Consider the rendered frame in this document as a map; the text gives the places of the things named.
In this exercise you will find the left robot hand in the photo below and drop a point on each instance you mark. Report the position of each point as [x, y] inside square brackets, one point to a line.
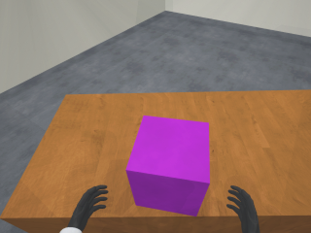
[85, 207]

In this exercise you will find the pedestal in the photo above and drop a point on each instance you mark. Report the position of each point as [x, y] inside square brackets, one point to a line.
[259, 140]

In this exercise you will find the right robot hand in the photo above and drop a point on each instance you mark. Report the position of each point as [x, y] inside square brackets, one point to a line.
[247, 212]

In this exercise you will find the carton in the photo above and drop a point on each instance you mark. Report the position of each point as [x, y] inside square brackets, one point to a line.
[169, 166]

